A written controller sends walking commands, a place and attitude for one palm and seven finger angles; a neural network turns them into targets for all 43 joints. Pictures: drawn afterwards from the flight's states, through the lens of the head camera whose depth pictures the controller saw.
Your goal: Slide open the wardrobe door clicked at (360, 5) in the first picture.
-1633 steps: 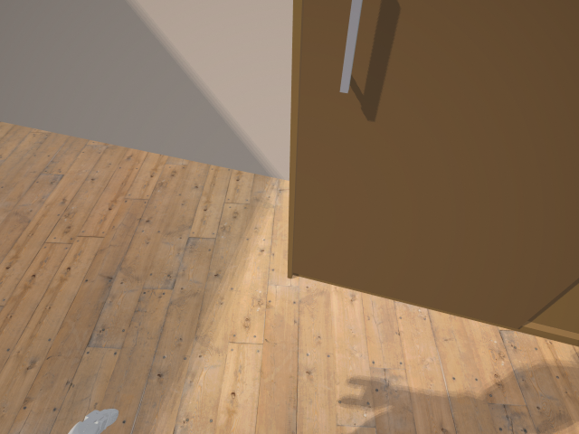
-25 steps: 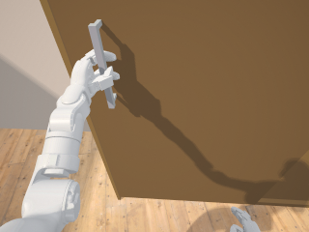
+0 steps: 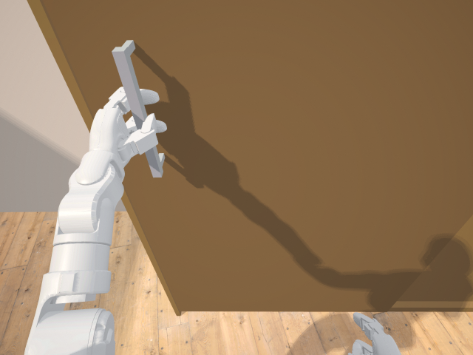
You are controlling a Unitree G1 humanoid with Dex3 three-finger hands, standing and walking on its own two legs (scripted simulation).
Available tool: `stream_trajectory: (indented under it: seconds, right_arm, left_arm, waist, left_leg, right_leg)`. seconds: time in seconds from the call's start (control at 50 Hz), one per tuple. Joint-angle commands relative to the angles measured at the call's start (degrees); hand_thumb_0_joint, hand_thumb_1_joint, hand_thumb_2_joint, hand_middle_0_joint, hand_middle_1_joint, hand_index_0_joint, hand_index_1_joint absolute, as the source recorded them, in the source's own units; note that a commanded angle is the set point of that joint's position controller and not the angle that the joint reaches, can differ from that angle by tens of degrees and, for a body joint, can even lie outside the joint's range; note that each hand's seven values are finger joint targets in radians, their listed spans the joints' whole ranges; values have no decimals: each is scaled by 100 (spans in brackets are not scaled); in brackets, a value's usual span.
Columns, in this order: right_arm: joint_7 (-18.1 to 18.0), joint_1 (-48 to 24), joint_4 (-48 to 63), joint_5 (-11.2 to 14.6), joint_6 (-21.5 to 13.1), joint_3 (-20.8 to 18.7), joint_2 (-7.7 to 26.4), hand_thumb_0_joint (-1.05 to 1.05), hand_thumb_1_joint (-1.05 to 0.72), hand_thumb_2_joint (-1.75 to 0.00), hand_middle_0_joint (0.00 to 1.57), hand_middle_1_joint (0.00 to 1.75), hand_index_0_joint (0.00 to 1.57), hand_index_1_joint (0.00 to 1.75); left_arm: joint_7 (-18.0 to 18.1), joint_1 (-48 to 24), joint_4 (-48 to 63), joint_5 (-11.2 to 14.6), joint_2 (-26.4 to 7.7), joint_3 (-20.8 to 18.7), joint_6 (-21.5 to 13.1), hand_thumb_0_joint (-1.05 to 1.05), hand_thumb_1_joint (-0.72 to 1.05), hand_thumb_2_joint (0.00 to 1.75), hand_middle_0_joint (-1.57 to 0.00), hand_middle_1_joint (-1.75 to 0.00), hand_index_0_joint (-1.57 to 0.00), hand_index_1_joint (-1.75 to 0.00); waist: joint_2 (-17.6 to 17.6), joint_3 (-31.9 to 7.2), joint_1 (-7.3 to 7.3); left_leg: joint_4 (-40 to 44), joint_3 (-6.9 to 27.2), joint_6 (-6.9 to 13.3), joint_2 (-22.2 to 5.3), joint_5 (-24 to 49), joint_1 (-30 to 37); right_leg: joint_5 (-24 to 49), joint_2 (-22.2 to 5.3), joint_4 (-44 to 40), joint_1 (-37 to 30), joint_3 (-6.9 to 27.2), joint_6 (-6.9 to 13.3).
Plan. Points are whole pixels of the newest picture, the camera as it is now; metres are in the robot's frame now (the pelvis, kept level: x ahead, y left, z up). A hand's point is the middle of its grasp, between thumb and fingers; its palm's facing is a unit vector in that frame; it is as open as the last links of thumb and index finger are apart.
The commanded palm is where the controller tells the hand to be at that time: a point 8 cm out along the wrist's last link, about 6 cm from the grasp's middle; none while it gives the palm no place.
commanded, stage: tug the door sideways, standing still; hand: left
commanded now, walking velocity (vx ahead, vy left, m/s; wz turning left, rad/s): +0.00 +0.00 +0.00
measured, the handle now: (145, 116) +0.44 +0.18 +0.22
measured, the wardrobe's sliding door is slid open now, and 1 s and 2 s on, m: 0.00 0.01 0.06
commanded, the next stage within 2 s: step sideways, sliding the door along in 0.98 s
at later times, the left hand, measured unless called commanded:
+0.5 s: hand (153, 133) +0.39 +0.15 +0.22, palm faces +0.11 -0.99 -0.03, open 5.5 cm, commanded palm +0.36 +0.15 +0.22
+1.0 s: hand (162, 134) +0.39 +0.13 +0.22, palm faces +0.09 -0.99 -0.05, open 5.7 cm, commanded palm +0.36 +0.13 +0.22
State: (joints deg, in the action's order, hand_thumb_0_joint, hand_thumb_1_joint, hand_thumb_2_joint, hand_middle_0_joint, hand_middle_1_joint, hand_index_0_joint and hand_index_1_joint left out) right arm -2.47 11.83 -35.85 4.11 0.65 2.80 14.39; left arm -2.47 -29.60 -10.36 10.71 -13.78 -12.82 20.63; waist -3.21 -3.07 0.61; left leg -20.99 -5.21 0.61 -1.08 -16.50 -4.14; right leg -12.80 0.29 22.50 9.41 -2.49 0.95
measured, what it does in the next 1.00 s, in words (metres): stands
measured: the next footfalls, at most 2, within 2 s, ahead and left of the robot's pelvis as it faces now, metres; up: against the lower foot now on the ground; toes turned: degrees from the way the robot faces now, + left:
right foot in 1.44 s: +0.06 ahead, -0.17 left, +0.00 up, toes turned -2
left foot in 1.60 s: +0.03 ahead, +0.05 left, +0.00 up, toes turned +8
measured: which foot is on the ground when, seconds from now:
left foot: down 0.00-1.00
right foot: down 0.00-1.00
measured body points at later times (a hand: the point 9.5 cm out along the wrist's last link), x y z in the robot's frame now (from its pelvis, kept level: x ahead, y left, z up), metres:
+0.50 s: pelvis +0.00 +0.00 +0.00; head +0.00 -0.01 +0.45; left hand +0.38 +0.20 +0.22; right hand +0.21 -0.19 -0.10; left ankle -0.06 +0.10 -0.74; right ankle -0.01 -0.11 -0.74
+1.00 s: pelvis -0.02 +0.01 +0.00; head -0.03 -0.01 +0.45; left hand +0.37 +0.19 +0.22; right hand +0.15 -0.19 -0.12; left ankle -0.06 +0.10 -0.74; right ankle -0.01 -0.11 -0.74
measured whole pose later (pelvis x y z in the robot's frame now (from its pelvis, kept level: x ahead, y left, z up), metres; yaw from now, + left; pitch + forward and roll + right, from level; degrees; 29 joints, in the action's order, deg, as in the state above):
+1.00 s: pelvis -0.02 +0.01 +0.00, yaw +5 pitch +0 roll +0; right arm -1.2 11.6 -41.7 2.8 -0.8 3.4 12.3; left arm 5.2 -45.1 -25.6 8.9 -7.6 -0.5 17.8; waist -1.9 -1.4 -3.2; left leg -25.0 -0.3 1.3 1.5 -15.9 -8.6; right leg -13.5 -2.8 25.5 11.4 -6.7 0.2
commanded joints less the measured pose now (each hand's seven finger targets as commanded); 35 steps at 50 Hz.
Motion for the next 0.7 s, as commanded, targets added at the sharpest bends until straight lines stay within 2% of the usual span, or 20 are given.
stream_trajectory:
  seconds: [0.0,0.02,0.06,0.08,0.14,0.16,0.22,0.24,0.26,0.32,0.36,0.42,0.46,0.5,0.52,0.6,0.64,0.66,0.68]
  right_arm:
    - [-28,-1017,1025,9,-274,-199,549,0,-90,-90,20,30,20,30]
    - [-32,-1046,1031,13,-258,-194,558,0,-90,-90,20,30,20,30]
    - [-15,-1047,1044,7,-258,-201,540,0,-90,-90,20,30,20,30]
    - [-23,-1062,1000,-5,-268,-182,531,0,-90,-90,20,30,20,30]
    - [-90,-937,758,0,-245,-203,585,0,-90,-90,20,30,20,30]
    - [-102,-910,725,-13,-256,-209,565,0,-90,-90,20,30,20,30]
    - [-112,-912,691,-43,-271,-205,518,0,-90,-90,20,30,20,30]
    - [-105,-915,675,-49,-276,-199,491,0,-90,-90,20,30,20,30]
    - [-99,-896,630,-50,-259,-191,474,0,-90,-90,20,30,20,30]
    - [-92,-908,623,-79,-238,-186,477,0,-90,-90,20,30,20,30]
    - [-86,-939,620,-92,-250,-181,446,0,-90,-90,20,30,20,30]
    - [-78,-967,587,-96,-217,-156,432,0,-90,-90,20,30,20,30]
    - [-60,-992,578,-97,-230,-144,393,0,-90,-90,20,30,20,30]
    - [-47,-968,537,-106,-213,-117,375,0,-90,-90,20,30,20,30]
    - [-47,-972,539,-110,-206,-121,389,0,-90,-90,20,30,20,30]
    - [-12,-967,481,-115,-263,-107,353,0,-90,-90,20,30,20,30]
    - [-5,-947,444,-117,-277,-115,368,0,-90,-90,20,30,20,30]
    - [4,-931,429,-120,-289,-115,365,0,-90,-90,20,30,20,30]
    - [6,-908,392,-125,-303,-115,368,0,-90,-90,20,30,20,30]
  left_arm:
    - [-248,-1498,2119,137,-915,-215,-205,0,90,90,-45,-140,-45,-140]
    - [-260,-1488,2127,141,-808,-82,-142,0,90,90,-45,-140,-45,-140]
    - [-233,-1328,2410,165,-880,-195,-47,0,90,90,-45,-140,-45,-140]
    - [-213,-1741,2415,151,-592,132,11,0,90,90,-45,-140,-45,-140]
    - [-100,-2654,1909,97,-588,278,178,0,90,90,-45,-140,-45,-140]
    - [-64,-2819,1841,66,-517,332,210,0,90,90,-45,-140,-45,-140]
    - [16,-2928,1831,26,-213,582,241,0,90,90,-45,-140,-45,-140]
    - [22,-3019,1829,40,-39,737,238,0,90,90,-45,-140,-45,-140]
    - [26,-3008,1703,28,73,854,246,0,90,90,-45,-140,-45,-140]
    - [29,-3119,1622,-5,280,1101,154,0,90,90,-45,-140,-45,-140]
    - [29,-3416,1653,-16,467,1290,80,0,90,90,-45,-140,-45,-140]
    - [4,-3527,1392,-25,687,1530,22,0,90,90,-45,-140,-45,-140]
    - [6,-3914,1445,-58,815,1695,-69,0,90,90,-45,-140,-45,-140]
    - [10,-3968,1143,-59,994,1830,-91,0,90,90,-45,-140,-45,-140]
    - [-1,-3947,1098,-46,1059,1904,-124,0,90,90,-45,-140,-45,-140]
    - [25,-4413,966,-30,1350,2151,-259,0,90,90,-45,-140,-45,-140]
    - [63,-4521,828,-10,1356,2154,-335,0,90,90,-45,-140,-45,-140]
    - [74,-4555,752,-13,1375,2155,-361,0,90,90,-45,-140,-45,-140]
    - [91,-4624,647,1,1390,2146,-385,0,90,90,-45,-140,-45,-140]
  waist:
    - [332,-1867,-412]
    - [320,-1740,-382]
    - [165,-1847,-419]
    - [132,-1784,-319]
    - [323,-1527,-79]
    - [261,-1519,-53]
    - [55,-1757,-64]
    - [24,-1883,-29]
    - [91,-1823,-6]
    - [350,-1852,13]
    - [370,-1918,70]
    - [306,-1827,86]
    - [45,-1901,138]
    - [65,-1760,157]
    - [186,-1749,160]
    - [69,-1771,228]
    - [124,-1785,230]
    - [16,-1813,219]
    - [139,-1790,236]
  left_leg:
    - [-154,310,68,-50,3401,265]
    - [-166,315,72,-57,3407,291]
    - [-215,335,50,-69,3688,360]
    - [-256,329,49,-53,3760,431]
    - [-309,368,56,-59,3498,449]
    - [-330,378,52,-53,3500,491]
    - [-449,416,7,-28,3918,682]
    - [-480,441,-5,-26,4003,733]
    - [-499,477,-30,-41,4062,724]
    - [-490,529,-7,-42,3908,709]
    - [-508,549,10,-29,3808,765]
    - [-494,610,-17,-57,3702,757]
    - [-523,665,-55,-63,3737,869]
    - [-505,709,-83,-73,3568,817]
    - [-482,724,-68,-81,3476,793]
    - [-455,808,-111,-75,3178,814]
    - [-426,849,-150,-97,3100,821]
    - [-430,846,-153,-76,3054,817]
    - [-420,857,-166,-68,2971,776]
  right_leg:
    - [3358,-105,228,-1293,77,117]
    - [3308,-97,210,-1196,68,112]
    - [3432,-93,257,-1221,69,111]
    - [3484,-96,257,-1086,55,102]
    - [3233,-56,176,-725,24,81]
    - [3188,-51,180,-657,26,84]
    - [3328,-66,275,-630,6,100]
    - [3366,-75,305,-609,-6,91]
    - [3325,-75,323,-554,-30,90]
    - [3222,-83,349,-539,-46,94]
    - [3187,-89,365,-482,-47,89]
    - [2940,-99,362,-371,-52,109]
    - [2803,-100,379,-262,-54,125]
    - [2595,-86,356,-139,-76,136]
    - [2530,-89,340,-159,-78,138]
    - [2238,-76,338,-15,-99,162]
    - [2096,-70,319,31,-117,164]
    - [2064,-66,323,50,-104,177]
    - [2026,-59,314,54,-120,179]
